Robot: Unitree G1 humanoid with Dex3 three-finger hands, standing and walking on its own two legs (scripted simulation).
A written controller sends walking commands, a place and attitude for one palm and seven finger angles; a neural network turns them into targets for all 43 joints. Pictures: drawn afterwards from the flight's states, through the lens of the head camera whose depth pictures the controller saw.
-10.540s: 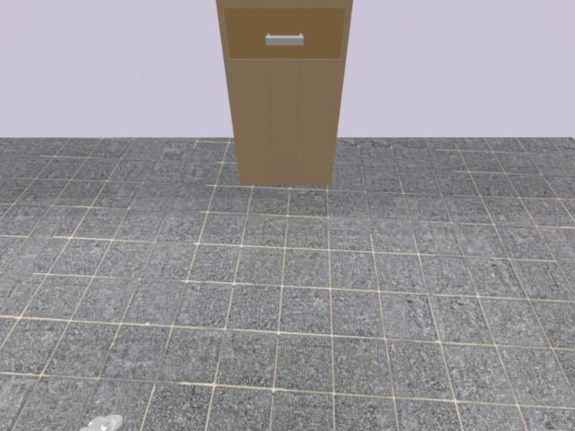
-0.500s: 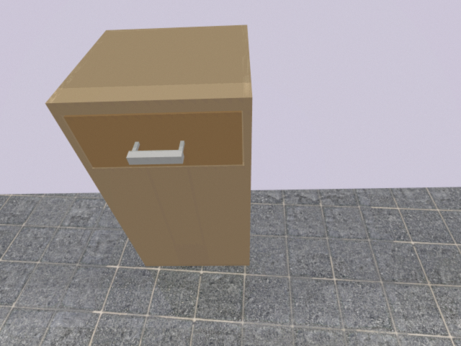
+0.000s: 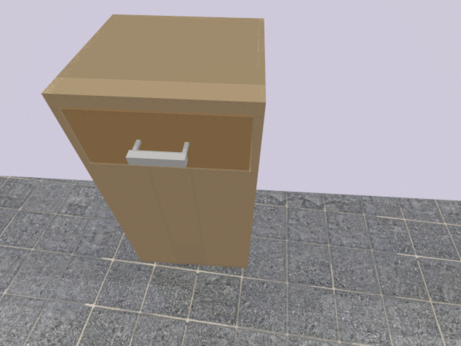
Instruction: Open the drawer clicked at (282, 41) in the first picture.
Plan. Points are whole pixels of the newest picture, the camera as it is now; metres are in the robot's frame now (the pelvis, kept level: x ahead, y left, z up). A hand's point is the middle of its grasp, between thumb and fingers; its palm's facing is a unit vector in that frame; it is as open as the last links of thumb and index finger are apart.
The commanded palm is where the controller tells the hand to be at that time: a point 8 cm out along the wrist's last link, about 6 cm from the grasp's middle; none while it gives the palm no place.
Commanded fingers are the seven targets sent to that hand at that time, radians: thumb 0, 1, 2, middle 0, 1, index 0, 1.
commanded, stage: come to a stop and stand still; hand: left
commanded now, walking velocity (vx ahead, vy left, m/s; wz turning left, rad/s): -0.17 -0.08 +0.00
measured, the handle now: (159, 151) +0.52 +0.22 +0.00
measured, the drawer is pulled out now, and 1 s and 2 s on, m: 0.00 0.00 0.00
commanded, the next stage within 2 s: look again from close up in 0.12 s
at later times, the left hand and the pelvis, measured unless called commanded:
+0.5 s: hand out of the picture -0.02 +0.18 -0.17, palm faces +0.03 -0.98 -0.21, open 7.4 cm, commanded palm none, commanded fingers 0.00 0.90 0.90 -0.20 -0.30 -0.20 -0.30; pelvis -0.06 +0.01 -0.01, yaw +1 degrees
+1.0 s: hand out of the picture -0.11 +0.22 -0.17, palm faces +0.03 -0.98 -0.18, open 7.4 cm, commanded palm none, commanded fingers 0.00 0.90 0.90 -0.20 -0.30 -0.20 -0.30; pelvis -0.07 +0.04 +0.01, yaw +1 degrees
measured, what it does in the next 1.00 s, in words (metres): steps on the spot: left foot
